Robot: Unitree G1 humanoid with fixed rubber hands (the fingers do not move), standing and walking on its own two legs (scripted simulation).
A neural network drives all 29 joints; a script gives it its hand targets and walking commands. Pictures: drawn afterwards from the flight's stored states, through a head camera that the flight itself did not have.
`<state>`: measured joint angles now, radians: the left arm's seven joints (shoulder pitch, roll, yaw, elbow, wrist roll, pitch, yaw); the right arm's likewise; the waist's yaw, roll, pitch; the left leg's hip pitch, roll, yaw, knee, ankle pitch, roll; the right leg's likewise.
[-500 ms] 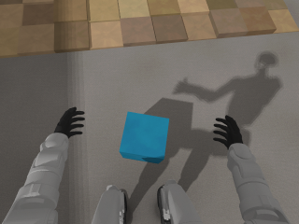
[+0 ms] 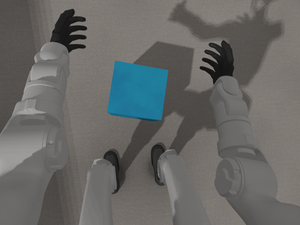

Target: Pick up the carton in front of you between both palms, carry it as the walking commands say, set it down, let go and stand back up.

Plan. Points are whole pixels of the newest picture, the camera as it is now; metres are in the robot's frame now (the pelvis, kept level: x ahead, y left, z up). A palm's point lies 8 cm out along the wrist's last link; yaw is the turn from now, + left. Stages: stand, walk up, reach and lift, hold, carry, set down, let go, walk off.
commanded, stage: reach and lift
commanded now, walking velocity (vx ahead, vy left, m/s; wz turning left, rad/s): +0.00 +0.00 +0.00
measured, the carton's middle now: (136, 95) +0.48 -0.04 -0.50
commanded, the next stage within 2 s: none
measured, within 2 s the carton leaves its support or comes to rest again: leaves its support in 1.62 s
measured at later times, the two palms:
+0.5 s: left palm (86, 82) +0.52 +0.14 -0.35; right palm (190, 95) +0.44 -0.23 -0.34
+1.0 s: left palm (94, 84) +0.52 +0.13 -0.44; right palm (179, 92) +0.46 -0.22 -0.43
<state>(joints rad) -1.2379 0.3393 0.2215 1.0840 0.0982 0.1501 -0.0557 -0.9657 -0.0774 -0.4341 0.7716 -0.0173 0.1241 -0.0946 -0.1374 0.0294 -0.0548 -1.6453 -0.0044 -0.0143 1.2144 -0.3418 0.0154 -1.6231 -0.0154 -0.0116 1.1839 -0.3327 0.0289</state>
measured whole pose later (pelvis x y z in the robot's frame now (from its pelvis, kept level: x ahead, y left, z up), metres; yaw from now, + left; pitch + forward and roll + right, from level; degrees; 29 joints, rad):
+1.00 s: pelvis -0.04 -0.01 -0.26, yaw -2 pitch +38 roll -3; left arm -1.47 0.45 -0.13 1.17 -0.25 0.03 0.09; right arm -1.34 -0.27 -0.11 1.12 0.35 -0.01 -0.17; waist -0.10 -0.05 0.33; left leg -2.31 0.01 -0.03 2.20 -0.55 0.01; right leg -2.29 0.02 -0.01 2.16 -0.53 0.04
